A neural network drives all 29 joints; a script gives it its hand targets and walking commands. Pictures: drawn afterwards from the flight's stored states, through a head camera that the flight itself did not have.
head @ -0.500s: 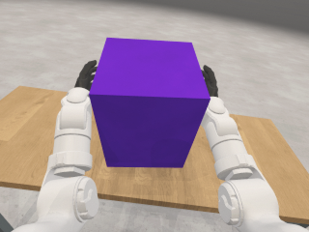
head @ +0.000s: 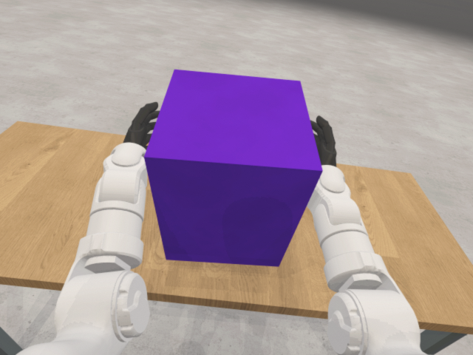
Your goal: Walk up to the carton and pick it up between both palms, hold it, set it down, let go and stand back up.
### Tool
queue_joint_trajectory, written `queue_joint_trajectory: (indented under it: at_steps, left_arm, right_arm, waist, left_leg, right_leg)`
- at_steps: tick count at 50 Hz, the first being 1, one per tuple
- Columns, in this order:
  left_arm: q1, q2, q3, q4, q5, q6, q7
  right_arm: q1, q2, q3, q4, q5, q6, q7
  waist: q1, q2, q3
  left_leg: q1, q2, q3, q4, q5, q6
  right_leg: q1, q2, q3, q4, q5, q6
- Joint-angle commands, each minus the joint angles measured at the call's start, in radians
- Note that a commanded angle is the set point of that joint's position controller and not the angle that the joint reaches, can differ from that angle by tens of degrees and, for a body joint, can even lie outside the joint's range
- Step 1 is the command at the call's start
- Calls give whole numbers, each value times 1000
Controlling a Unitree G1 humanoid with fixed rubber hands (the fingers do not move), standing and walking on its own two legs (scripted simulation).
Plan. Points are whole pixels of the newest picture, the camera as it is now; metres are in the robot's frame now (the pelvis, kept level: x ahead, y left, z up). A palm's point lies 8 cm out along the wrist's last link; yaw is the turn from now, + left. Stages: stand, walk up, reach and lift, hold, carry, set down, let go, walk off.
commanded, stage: set down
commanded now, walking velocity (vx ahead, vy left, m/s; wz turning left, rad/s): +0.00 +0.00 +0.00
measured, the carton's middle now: (230, 174) +0.40 -0.07 +0.14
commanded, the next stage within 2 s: none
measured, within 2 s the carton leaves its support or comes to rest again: rests again in 1.58 s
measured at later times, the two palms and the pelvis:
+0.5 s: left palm (149, 156) +0.45 +0.07 +0.16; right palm (323, 178) +0.35 -0.23 +0.17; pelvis +0.01 +0.00 +0.00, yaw -1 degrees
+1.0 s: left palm (161, 165) +0.46 +0.05 +0.13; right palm (324, 193) +0.35 -0.24 +0.14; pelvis +0.02 +0.01 +0.00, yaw -4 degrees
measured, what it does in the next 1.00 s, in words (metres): stands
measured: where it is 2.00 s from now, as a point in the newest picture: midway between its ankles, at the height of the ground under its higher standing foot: outside the picture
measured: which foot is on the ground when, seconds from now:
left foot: down 0.00-1.00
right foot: down 0.00-1.00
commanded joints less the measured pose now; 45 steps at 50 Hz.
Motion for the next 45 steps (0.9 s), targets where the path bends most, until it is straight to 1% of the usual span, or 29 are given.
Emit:
queue_joint_trajectory:
  at_steps: [1,2,5,6,9,11,12,13,15,19,21,23,24,25,27,29,30,31,32,33,34,35,36,37,40,41,43,44,45]
  left_arm:
    - [-584,-481,-291,-2,-70,-35,-147]
    - [-582,-478,-285,-6,-68,-34,-151]
    - [-584,-484,-289,-10,-69,-42,-154]
    - [-580,-487,-294,-10,-72,-48,-153]
    - [-602,-511,-343,-70,-100,-73,-142]
    - [-587,-499,-333,-53,-86,-74,-142]
    - [-580,-492,-324,-47,-80,-74,-145]
    - [-569,-484,-314,-18,-75,-72,-149]
    - [-566,-485,-308,-17,-73,-74,-158]
    - [-598,-508,-350,-48,-89,-94,-150]
    - [-582,-512,-355,-30,-92,-103,-144]
    - [-577,-506,-349,-19,-89,-111,-141]
    - [-575,-501,-339,-4,-83,-111,-144]
    - [-562,-492,-317,18,-72,-109,-149]
    - [-547,-491,-309,46,-71,-107,-158]
    - [-542,-493,-303,35,-71,-112,-158]
    - [-556,-503,-316,18,-80,-119,-155]
    - [-571,-507,-323,6,-83,-128,-150]
    - [-571,-509,-333,7,-86,-133,-147]
    - [-563,-507,-329,13,-82,-136,-146]
    - [-554,-497,-311,42,-69,-134,-148]
    - [-545,-485,-295,65,-63,-130,-153]
    - [-546,-476,-275,77,-57,-133,-158]
    - [-547,-470,-265,82,-52,-135,-160]
    - [-572,-487,-283,67,-65,-154,-154]
    - [-574,-494,-289,76,-67,-161,-150]
    - [-585,-485,-278,89,-66,-171,-148]
    - [-612,-489,-285,82,-69,-182,-145]
    - [-612,-495,-295,77,-76,-190,-141]
  right_arm:
    - [-664,423,261,-193,8,-68,108]
    - [-672,423,265,-213,7,-71,109]
    - [-681,430,270,-247,2,-85,110]
    - [-673,428,272,-243,0,-89,112]
    - [-664,451,302,-277,8,-106,109]
    - [-623,447,293,-243,-4,-98,106]
    - [-623,445,292,-248,-8,-99,106]
    - [-620,442,283,-240,-15,-97,106]
    - [-612,438,270,-240,-22,-97,106]
    - [-608,449,266,-253,-26,-115,109]
    - [-601,446,268,-252,-31,-123,111]
    - [-596,447,266,-245,-33,-123,113]
    - [-586,443,254,-223,-44,-118,113]
    - [-575,446,248,-212,-52,-114,115]
    - [-575,437,226,-217,-63,-114,116]
    - [-567,440,235,-226,-61,-119,118]
    - [-579,446,236,-248,-62,-128,119]
    - [-576,455,241,-240,-62,-133,120]
    - [-574,462,247,-251,-68,-137,121]
    - [-562,468,247,-240,-71,-136,119]
    - [-561,465,241,-225,-78,-131,121]
    - [-554,463,229,-220,-88,-125,121]
    - [-552,469,223,-219,-95,-122,122]
    - [-545,463,215,-197,-101,-118,126]
    - [-559,479,218,-236,-106,-139,131]
    - [-545,477,205,-210,-116,-140,132]
    - [-545,476,192,-197,-126,-144,135]
    - [-538,484,182,-186,-132,-147,135]
    - [-547,491,191,-203,-134,-156,136]
  waist:
    - [-11,108,-315]
    - [0,102,-337]
    - [2,102,-376]
    - [-1,104,-379]
    - [-14,120,-465]
    - [-24,112,-425]
    - [-18,110,-414]
    - [-19,106,-383]
    - [-25,99,-361]
    - [-33,147,-436]
    - [-36,148,-437]
    - [-29,150,-440]
    - [-35,136,-409]
    - [-31,120,-377]
    - [-37,120,-351]
    - [-29,121,-385]
    - [-33,129,-433]
    - [-32,136,-457]
    - [-37,132,-467]
    - [-36,137,-456]
    - [-31,131,-418]
    - [-35,107,-388]
    - [-24,100,-381]
    - [-21,96,-357]
    - [-14,117,-444]
    - [-28,128,-438]
    - [-22,128,-434]
    - [-30,141,-441]
    - [-26,136,-476]
  left_leg:
    - [114,-37,93,-27,262,-68]
    - [107,-39,96,-27,269,-64]
    - [111,-39,98,-18,298,-66]
    - [125,-36,97,-12,323,-70]
    - [161,-38,92,19,410,-83]
    - [152,-39,90,3,361,-77]
    - [141,-40,92,-3,344,-73]
    - [126,-41,94,-11,314,-69]
    - [116,-38,95,-20,301,-67]
    - [157,-32,90,7,371,-92]
    - [182,-30,86,17,406,-96]
    - [170,-30,86,14,392,-93]
    - [158,-30,86,4,363,-88]
    - [139,-31,91,-8,337,-80]
    - [110,-31,91,-20,308,-79]
    - [123,-29,93,-8,354,-81]
    - [134,-29,92,1,378,-87]
    - [145,-28,90,8,402,-91]
    - [156,-27,90,17,431,-92]
    - [148,-31,94,17,423,-90]
    - [121,-33,95,5,382,-82]
    - [98,-34,98,-12,335,-70]
    - [69,-36,101,-25,299,-61]
    - [58,-32,100,-36,286,-59]
    - [78,-33,106,-19,330,-68]
    - [96,-27,100,-14,346,-76]
    - [98,-26,103,-16,342,-76]
    - [102,-25,103,-15,344,-81]
    - [104,-25,104,-6,368,-82]
  right_leg:
    - [71,55,-131,24,373,36]
    - [81,56,-131,27,387,37]
    - [90,60,-134,37,424,38]
    - [86,63,-137,39,436,36]
    - [101,67,-137,48,511,35]
    - [100,61,-135,42,494,40]
    - [95,59,-135,42,492,43]
    - [88,58,-133,38,478,43]
    - [93,58,-136,40,480,46]
    - [67,62,-142,45,487,36]
    - [55,65,-143,43,507,35]
    - [58,63,-142,44,505,32]
    - [54,63,-143,40,489,35]
    - [60,61,-141,38,480,38]
    - [62,57,-139,38,481,38]
    - [72,61,-139,48,520,38]
    - [76,62,-141,52,541,38]
    - [79,63,-143,58,555,36]
    - [79,65,-143,62,577,38]
    - [83,63,-140,60,586,37]
    - [84,59,-137,58,566,38]
    - [93,57,-135,56,549,43]
    - [100,52,-131,56,543,45]
    - [99,54,-134,59,531,45]
    - [95,54,-133,63,553,39]
    - [74,57,-136,64,548,35]
    - [61,57,-139,56,524,32]
    - [53,57,-140,55,523,32]
    - [63,60,-140,62,549,31]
